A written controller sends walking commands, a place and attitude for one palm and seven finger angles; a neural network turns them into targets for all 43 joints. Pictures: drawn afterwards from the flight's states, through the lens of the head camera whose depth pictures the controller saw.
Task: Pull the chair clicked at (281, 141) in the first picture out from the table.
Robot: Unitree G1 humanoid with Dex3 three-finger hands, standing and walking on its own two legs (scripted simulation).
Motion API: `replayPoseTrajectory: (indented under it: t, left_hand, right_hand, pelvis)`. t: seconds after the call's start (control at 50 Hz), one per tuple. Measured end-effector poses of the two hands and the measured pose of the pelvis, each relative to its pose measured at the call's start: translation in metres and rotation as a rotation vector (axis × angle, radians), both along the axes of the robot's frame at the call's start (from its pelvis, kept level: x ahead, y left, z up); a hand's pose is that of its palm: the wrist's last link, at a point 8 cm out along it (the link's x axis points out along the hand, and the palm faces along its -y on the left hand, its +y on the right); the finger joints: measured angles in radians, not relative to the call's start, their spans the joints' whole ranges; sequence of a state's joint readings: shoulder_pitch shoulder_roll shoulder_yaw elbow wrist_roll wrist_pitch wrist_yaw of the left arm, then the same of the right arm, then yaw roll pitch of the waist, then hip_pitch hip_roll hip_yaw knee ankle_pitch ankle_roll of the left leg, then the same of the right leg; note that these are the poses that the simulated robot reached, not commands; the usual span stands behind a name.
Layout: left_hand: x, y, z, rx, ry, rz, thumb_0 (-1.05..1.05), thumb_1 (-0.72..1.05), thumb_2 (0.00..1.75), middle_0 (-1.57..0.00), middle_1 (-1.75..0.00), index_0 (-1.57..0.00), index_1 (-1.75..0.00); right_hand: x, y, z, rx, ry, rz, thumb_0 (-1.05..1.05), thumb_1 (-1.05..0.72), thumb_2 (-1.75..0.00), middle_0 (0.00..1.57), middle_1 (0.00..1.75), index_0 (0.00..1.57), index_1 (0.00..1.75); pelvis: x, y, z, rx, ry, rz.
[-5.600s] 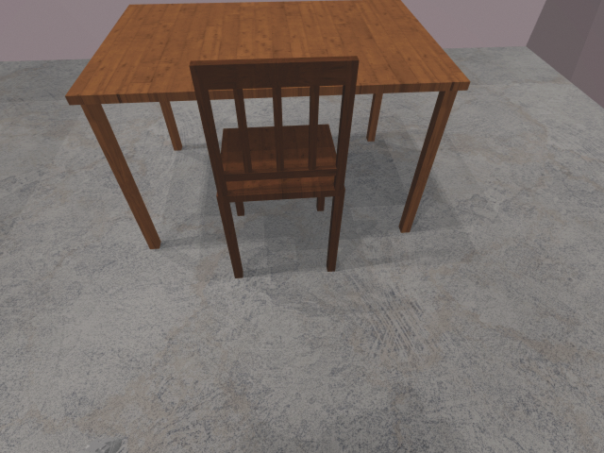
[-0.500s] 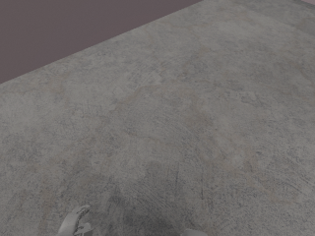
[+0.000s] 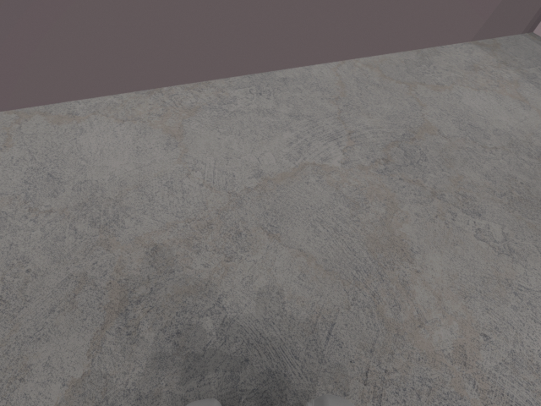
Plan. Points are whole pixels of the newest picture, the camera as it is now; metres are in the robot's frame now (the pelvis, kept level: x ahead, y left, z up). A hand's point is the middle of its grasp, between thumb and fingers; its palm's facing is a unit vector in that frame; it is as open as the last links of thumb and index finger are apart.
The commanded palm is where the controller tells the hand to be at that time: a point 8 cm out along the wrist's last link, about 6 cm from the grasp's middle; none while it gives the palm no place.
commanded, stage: turn to face it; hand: left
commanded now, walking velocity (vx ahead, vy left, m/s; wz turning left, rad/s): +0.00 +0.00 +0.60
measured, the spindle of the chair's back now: out of the picture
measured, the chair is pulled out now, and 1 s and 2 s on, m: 0.00 0.00 0.00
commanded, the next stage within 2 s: none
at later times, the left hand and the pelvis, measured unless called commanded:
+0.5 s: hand out of the picture +0.02 +0.17 -0.14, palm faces +0.30 -0.91 -0.28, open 7.4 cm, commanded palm none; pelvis -0.02 -0.05 +0.01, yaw +17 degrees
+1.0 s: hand out of the picture -0.15 +0.19 -0.18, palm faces +0.60 -0.76 -0.26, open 7.4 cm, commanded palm none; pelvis -0.05 -0.01 +0.00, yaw +35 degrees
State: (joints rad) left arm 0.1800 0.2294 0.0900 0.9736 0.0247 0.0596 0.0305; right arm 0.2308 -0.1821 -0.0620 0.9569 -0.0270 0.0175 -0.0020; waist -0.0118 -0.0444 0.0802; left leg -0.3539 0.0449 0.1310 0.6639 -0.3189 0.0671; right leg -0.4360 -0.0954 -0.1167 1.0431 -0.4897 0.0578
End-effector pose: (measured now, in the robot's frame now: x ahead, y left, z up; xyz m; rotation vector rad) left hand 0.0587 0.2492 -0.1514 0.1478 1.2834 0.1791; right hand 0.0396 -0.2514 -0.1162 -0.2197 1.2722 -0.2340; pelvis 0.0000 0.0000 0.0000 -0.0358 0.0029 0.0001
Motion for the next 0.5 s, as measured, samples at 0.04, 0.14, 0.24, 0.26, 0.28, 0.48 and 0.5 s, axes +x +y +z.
replayPoseTrajectory:
  t: [0.04, 0.14, 0.24, 0.26, 0.28, 0.48, 0.5]
  left_hand:
    - [-0.013, 0.011, 0.006, 0.012, 0.025, 0.021, 0.01, 0.91, 0.9, -0.2, -0.29, -0.2, -0.3]
    - [-0.033, 0.027, 0.021, 0.036, 0.027, 0.075, 0.01, 0.91, 0.9, -0.2, -0.29, -0.2, -0.3]
    - [-0.041, 0.026, 0.029, 0.051, -0.006, 0.124, 0.01, 0.91, 0.9, -0.2, -0.29, -0.2, -0.3]
    - [-0.042, 0.023, 0.03, 0.053, -0.014, 0.132, 0.01, 0.91, 0.9, -0.2, -0.29, -0.2, -0.3]
    - [-0.042, 0.021, 0.031, 0.055, -0.024, 0.139, 0.01, 0.91, 0.9, -0.2, -0.29, -0.2, -0.3]
    - [-0.052, -0.029, 0.041, 0.099, -0.144, 0.216, 0.01, 0.91, 0.9, -0.2, -0.29, -0.2, -0.3]
    - [-0.059, -0.035, 0.043, 0.104, -0.14, 0.229, 0.01, 0.91, 0.9, -0.2, -0.29, -0.2, -0.3]
  right_hand:
    - [0.005, 0.003, 0.007, -0.009, -0.005, 0.021, 0.0, -0.92, -0.9, 0.2, 0.3, 0.2, 0.3]
    - [0.018, 0.008, 0.016, -0.005, -0.013, 0.076, 0.0, -0.91, -0.9, 0.2, 0.3, 0.2, 0.3]
    - [0.029, 0.008, 0.016, 0.015, -0.02, 0.129, 0.0, -0.91, -0.9, 0.2, 0.3, 0.21, 0.3]
    - [0.031, 0.007, 0.015, 0.02, -0.021, 0.139, 0.0, -0.91, -0.9, 0.2, 0.3, 0.21, 0.3]
    - [0.033, 0.005, 0.014, 0.024, -0.022, 0.149, 0.0, -0.91, -0.9, 0.2, 0.3, 0.21, 0.3]
    - [0.056, -0.033, -0.015, 0.073, -0.014, 0.247, 0.0, -0.91, -0.9, 0.2, 0.3, 0.21, 0.3]
    - [0.06, -0.036, -0.016, 0.074, -0.011, 0.261, 0.0, -0.91, -0.9, 0.2, 0.3, 0.21, 0.3]
  pelvis:
    - [-0.001, 0.003, 0.006, -0.003, 0.004, 0.014]
    - [-0.003, 0.006, 0.016, -0.011, 0.009, 0.061]
    - [-0.007, 0.0, 0.019, -0.011, 0.011, 0.118]
    - [-0.008, -0.002, 0.018, -0.01, 0.012, 0.13]
    - [-0.009, -0.005, 0.018, -0.009, 0.013, 0.143]
    - [-0.02, -0.049, 0.005, 0.031, 0.026, 0.274]
    - [-0.021, -0.053, 0.005, 0.031, 0.021, 0.289]
